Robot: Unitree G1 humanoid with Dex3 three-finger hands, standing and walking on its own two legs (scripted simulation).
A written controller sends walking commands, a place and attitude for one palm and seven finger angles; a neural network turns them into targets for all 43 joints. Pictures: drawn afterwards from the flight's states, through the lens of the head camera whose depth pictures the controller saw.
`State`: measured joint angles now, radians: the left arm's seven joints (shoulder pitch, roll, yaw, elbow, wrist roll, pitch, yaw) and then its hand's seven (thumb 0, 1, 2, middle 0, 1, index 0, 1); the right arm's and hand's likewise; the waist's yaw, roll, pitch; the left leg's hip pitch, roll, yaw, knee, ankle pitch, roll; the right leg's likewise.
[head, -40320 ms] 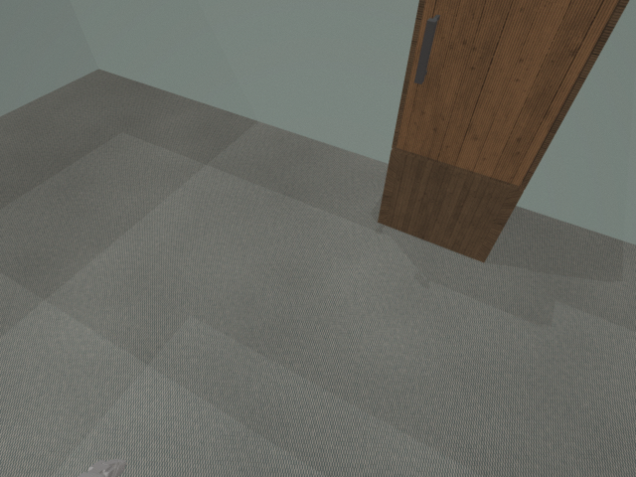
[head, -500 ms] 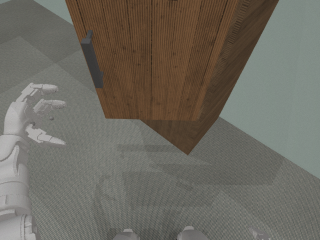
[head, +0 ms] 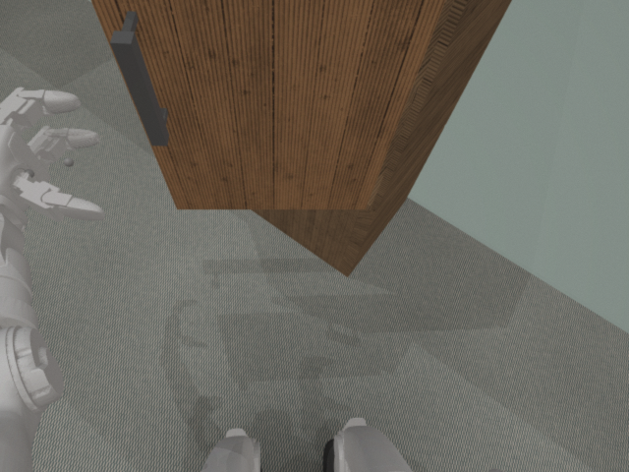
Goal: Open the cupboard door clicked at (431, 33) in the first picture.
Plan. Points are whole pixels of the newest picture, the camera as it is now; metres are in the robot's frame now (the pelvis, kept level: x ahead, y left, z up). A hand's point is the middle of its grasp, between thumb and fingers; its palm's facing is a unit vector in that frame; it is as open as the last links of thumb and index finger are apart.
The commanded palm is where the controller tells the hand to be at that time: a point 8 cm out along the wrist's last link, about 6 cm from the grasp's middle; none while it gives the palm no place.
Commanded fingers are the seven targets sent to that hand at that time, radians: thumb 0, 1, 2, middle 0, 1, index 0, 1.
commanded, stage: move the hooked fingers beside the handle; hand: left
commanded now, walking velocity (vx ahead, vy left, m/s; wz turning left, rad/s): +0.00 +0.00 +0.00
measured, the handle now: (146, 84) +0.61 +0.21 +0.08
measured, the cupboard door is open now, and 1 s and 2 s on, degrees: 40 40 40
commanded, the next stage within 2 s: slide the fingers in behind the handle in 1.44 s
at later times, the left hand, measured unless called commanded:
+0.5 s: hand (89, 109) +0.54 +0.26 +0.09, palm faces +0.00 -1.00 -0.01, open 14.0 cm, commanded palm +0.54 +0.31 +0.08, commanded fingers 0.00 -0.50 0.30 -0.30 -1.20 -0.30 -1.20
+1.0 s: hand (85, 111) +0.54 +0.27 +0.09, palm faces +0.00 -1.00 -0.01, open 14.0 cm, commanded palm +0.53 +0.30 +0.08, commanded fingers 0.00 -0.50 0.30 -0.30 -1.20 -0.30 -1.20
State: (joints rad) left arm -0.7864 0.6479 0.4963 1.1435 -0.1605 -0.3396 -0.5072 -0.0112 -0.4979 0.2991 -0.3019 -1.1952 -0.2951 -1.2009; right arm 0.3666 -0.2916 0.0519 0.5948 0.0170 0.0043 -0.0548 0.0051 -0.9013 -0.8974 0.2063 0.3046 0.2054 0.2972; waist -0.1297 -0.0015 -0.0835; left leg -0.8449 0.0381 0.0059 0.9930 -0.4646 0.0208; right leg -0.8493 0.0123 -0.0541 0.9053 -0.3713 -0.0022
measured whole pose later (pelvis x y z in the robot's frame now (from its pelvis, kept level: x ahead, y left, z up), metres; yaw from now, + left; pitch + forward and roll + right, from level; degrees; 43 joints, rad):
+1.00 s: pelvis +0.02 +0.01 +0.00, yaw -1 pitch +24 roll -5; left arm -0.98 0.77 0.52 1.21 -0.08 -0.29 -0.46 -0.01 -0.50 0.30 -0.30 -1.20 -0.29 -1.20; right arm 0.44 -0.28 0.07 0.58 -0.02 0.13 -0.01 0.00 -0.90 -0.90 0.21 0.30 0.21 0.30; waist -0.21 0.02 -0.09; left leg -0.95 0.06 -0.01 1.02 -0.49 0.03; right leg -0.93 0.04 -0.07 0.88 -0.37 0.01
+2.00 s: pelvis +0.01 +0.01 -0.01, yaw -2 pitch +25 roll -5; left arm -1.03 0.72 0.48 1.24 -0.05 -0.29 -0.37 -0.01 -0.50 0.30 -0.30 -1.20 -0.30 -1.20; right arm 0.44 -0.27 0.08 0.58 -0.02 0.11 -0.01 0.00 -0.90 -0.90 0.21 0.30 0.21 0.30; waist -0.23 0.03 -0.08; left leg -0.99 0.06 -0.01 1.05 -0.50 0.03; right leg -0.97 0.03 -0.06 0.91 -0.37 0.01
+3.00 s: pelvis +0.01 +0.00 -0.01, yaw -1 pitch +23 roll -4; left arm -1.01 0.60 0.44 1.23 -0.05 -0.35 -0.26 -0.01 -0.50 0.30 -0.30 -1.20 -0.30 -1.20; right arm 0.43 -0.27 0.05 0.61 -0.02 0.08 0.00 0.00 -0.90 -0.90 0.21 0.30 0.20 0.30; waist -0.22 0.03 -0.09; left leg -0.95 0.05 0.00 1.03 -0.49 0.02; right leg -0.95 0.03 -0.06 0.93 -0.38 0.00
